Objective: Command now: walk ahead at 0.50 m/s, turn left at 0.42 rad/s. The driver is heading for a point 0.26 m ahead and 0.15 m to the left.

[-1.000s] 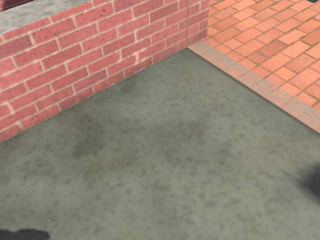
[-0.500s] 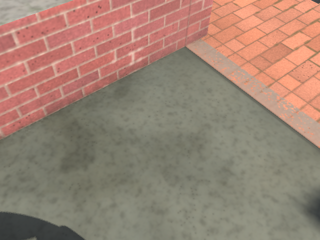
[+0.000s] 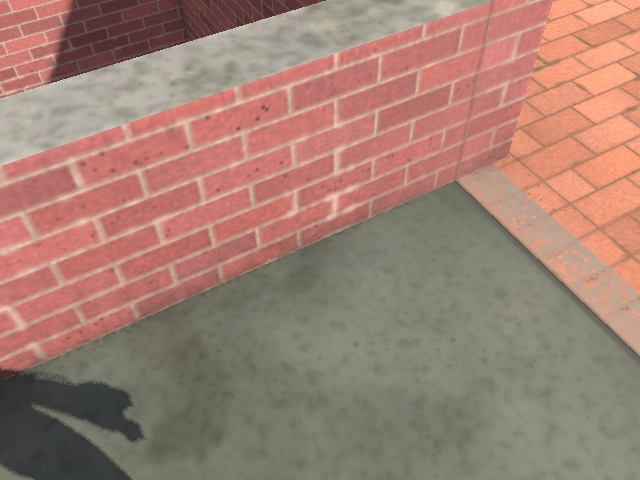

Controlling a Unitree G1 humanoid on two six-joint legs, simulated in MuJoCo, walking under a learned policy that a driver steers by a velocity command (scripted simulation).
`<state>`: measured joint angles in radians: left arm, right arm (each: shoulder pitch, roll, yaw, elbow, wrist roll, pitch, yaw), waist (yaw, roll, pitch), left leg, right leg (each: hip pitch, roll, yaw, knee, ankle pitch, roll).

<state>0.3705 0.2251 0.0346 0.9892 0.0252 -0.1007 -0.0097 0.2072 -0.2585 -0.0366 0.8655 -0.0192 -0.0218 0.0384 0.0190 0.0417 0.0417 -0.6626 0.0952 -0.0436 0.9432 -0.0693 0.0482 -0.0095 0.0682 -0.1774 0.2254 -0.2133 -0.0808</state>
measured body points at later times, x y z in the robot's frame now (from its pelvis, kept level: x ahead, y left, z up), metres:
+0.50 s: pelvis +0.19 +0.04 +0.00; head +0.22 +0.06 +0.44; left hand +0.23 +0.30 -0.16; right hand +0.30 -0.20 -0.13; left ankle +0.24 +0.10 -0.75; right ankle +0.24 -0.12 -0.69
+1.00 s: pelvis +0.24 +0.00 +0.00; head +0.24 +0.00 +0.45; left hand +0.22 +0.22 -0.16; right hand +0.29 -0.23 -0.16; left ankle +0.24 +0.10 -0.75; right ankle +0.23 -0.10 -0.75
